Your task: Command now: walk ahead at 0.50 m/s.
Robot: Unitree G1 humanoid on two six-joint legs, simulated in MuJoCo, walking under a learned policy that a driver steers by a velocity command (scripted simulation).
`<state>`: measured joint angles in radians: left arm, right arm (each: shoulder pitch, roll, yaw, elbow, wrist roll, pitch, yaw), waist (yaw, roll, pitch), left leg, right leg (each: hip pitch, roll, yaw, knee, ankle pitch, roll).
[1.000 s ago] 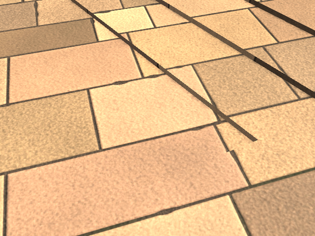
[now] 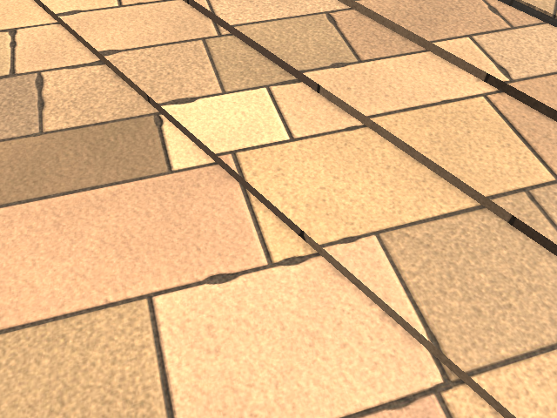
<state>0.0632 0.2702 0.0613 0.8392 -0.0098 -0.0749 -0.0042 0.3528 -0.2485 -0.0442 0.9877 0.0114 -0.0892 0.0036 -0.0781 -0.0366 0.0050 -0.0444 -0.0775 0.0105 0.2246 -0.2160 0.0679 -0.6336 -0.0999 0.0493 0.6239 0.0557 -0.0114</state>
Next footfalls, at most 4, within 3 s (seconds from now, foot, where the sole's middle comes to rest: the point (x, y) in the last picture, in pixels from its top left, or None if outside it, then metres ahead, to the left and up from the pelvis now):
0.16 right None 0.28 -0.16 -0.80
0.68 left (228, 395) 0.56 0.09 -0.82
1.14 right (317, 370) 0.61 -0.14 -0.82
1.58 left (226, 366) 0.64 0.10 -0.82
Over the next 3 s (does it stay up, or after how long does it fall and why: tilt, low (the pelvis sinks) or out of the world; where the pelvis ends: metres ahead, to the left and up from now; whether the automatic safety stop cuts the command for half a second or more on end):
stays up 1.11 -0.38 0.00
